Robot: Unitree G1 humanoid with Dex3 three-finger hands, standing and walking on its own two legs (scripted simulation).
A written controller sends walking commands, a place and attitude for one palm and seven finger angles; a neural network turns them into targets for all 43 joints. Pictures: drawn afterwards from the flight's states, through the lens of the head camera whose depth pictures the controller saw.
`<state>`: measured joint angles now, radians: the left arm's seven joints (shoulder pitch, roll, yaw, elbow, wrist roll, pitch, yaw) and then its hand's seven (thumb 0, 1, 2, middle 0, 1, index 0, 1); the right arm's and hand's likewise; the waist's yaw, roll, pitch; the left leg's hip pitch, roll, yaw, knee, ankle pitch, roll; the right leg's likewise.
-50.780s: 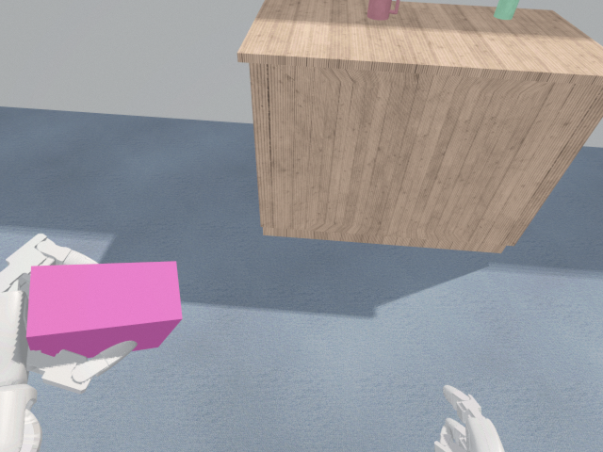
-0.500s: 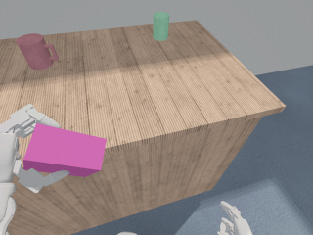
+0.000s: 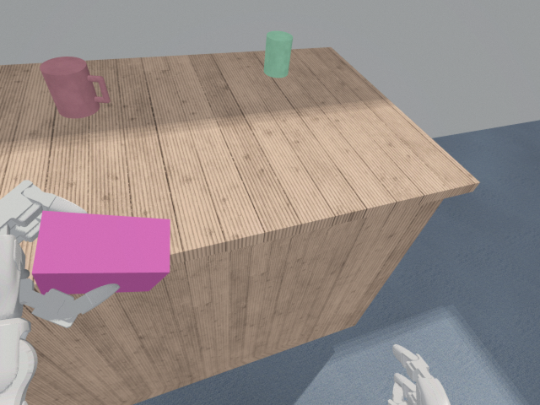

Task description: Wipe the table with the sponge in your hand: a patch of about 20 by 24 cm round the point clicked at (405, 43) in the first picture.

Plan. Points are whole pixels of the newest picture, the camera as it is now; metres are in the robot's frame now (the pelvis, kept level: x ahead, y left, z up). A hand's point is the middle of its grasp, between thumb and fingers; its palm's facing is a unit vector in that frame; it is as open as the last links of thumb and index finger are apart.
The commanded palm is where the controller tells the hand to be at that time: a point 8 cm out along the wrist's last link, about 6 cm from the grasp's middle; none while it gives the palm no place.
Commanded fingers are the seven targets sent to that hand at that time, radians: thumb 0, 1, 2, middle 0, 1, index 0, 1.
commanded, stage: come to a stop and stand still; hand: left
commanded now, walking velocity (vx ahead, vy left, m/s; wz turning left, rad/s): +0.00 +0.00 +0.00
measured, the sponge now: (123, 258) +0.23 +0.21 +0.14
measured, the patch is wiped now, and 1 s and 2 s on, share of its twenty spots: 0.95 0.95 0.95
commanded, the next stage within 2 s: look again from close up in 0.78 s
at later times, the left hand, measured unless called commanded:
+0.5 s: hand (86, 225) +0.25 +0.26 +0.17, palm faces +0.42 -0.85 -0.32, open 10.7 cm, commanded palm +0.20 +0.28 +0.18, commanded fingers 0.00 0.10 1.30 -1.20 -1.60 -1.20 -1.60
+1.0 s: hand (89, 224) +0.25 +0.25 +0.17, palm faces +0.44 -0.83 -0.33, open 10.7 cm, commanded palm +0.20 +0.28 +0.18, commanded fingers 0.00 0.10 1.30 -1.20 -1.60 -1.20 -1.60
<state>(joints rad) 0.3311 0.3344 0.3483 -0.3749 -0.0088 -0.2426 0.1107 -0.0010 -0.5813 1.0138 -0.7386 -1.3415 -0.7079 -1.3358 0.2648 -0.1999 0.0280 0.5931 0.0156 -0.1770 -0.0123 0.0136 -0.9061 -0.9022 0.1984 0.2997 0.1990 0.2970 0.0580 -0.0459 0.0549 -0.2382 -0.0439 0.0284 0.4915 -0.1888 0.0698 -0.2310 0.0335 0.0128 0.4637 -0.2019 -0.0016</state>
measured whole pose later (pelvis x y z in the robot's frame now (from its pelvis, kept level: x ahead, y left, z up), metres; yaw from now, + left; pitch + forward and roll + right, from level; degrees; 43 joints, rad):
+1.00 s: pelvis +0.04 +0.00 +0.01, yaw +1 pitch -2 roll -1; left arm 0.40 0.33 0.34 -0.43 -0.04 -0.19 0.12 0.00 -0.58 1.02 -0.75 -1.35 -0.72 -1.34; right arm 0.21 -0.19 0.03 0.58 0.02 -0.10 -0.03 0.01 -0.91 -0.90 0.20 0.30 0.20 0.30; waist 0.05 -0.01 0.04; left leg -0.17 -0.05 0.02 0.41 -0.20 0.06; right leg -0.15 0.04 0.02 0.35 -0.17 -0.01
